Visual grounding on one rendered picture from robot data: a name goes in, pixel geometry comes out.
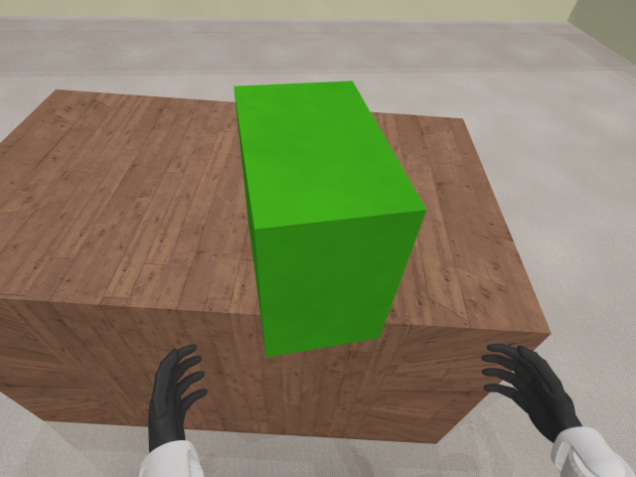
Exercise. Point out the right robot hand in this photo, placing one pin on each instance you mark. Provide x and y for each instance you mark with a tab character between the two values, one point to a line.
539	391

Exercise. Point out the left robot hand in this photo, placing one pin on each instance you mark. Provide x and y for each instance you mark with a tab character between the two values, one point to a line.
166	409

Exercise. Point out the robot right forearm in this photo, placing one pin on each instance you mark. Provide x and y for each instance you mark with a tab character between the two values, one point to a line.
582	452

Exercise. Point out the carton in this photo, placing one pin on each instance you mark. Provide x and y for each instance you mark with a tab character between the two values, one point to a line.
332	215

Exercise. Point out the robot left forearm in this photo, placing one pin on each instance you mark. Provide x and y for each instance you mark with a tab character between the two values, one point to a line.
173	459

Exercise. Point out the pedestal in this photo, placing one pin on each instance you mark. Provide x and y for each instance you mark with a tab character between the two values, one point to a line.
124	235

